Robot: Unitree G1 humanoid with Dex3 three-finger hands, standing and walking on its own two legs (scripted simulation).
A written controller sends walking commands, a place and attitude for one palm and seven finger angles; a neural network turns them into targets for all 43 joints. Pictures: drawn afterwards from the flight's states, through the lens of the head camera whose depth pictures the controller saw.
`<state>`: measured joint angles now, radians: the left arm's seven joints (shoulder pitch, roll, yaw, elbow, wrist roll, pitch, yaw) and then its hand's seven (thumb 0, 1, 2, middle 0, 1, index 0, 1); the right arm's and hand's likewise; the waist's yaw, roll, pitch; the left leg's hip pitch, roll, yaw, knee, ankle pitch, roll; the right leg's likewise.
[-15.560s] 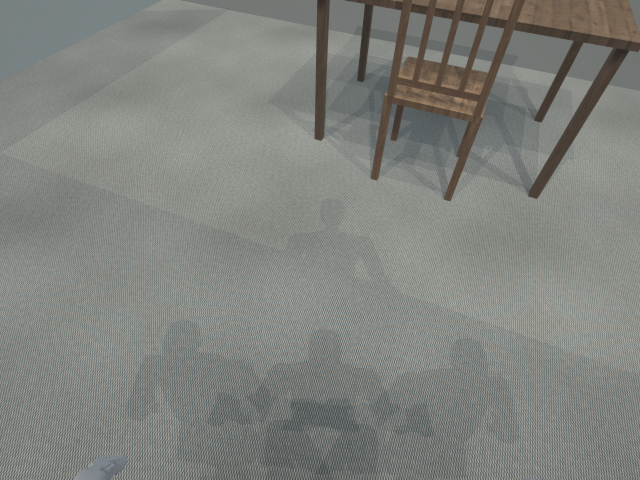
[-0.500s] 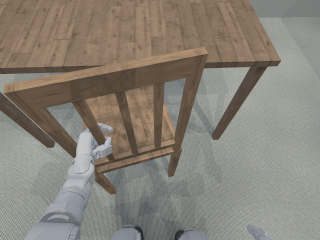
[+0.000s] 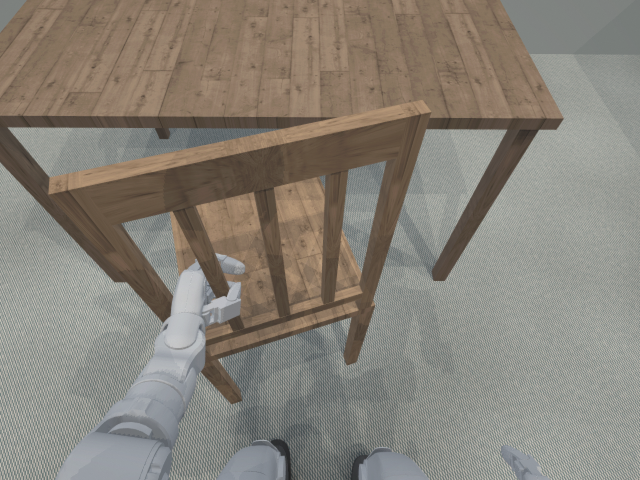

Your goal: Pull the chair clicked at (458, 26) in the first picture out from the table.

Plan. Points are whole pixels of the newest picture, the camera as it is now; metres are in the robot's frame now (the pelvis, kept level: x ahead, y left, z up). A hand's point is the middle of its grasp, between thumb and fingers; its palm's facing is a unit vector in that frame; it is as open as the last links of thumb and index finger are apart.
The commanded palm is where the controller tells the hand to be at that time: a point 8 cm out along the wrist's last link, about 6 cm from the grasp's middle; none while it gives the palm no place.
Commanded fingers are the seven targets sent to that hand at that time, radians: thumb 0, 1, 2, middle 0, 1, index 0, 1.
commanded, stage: step backward, pulling the chair out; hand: left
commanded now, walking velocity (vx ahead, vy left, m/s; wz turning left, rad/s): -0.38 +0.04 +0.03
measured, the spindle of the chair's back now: (275, 264) +0.41 +0.08 -0.05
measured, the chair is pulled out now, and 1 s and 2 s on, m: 0.16 0.25 0.37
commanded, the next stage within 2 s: none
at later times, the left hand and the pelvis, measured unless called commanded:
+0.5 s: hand (230, 328) +0.31 +0.13 -0.06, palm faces +0.01 -0.98 -0.19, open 5.3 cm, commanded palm +0.29 +0.19 -0.06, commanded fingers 0.00 0.90 0.90 -0.50 -1.45 -0.50 -1.45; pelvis -0.06 +0.01 +0.00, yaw +3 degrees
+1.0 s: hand (222, 367) +0.26 +0.14 -0.06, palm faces +0.02 -0.98 -0.22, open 5.4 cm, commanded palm +0.25 +0.19 -0.05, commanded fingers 0.00 0.90 0.90 -0.50 -1.45 -0.50 -1.45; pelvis -0.09 +0.00 -0.01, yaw +1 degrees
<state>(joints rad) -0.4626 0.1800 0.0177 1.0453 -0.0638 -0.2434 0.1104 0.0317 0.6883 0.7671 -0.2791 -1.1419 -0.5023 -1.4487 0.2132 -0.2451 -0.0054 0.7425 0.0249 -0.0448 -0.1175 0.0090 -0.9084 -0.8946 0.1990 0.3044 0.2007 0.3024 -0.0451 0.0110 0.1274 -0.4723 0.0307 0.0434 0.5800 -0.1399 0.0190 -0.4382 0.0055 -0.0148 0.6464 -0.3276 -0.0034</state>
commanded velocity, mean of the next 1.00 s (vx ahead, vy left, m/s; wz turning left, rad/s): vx -0.38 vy -0.01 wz -0.01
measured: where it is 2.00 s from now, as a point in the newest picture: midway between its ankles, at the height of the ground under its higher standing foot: outside the picture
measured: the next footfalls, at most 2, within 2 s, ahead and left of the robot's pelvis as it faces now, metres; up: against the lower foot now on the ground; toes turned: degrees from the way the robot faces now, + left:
left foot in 0.34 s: -0.03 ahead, +0.17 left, +0.00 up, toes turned +4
right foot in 1.30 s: -0.03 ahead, -0.11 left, +0.00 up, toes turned -1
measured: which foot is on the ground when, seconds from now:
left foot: down 0.00-0.10, up 0.12-0.32, down 0.34-1.00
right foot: down 0.00-1.00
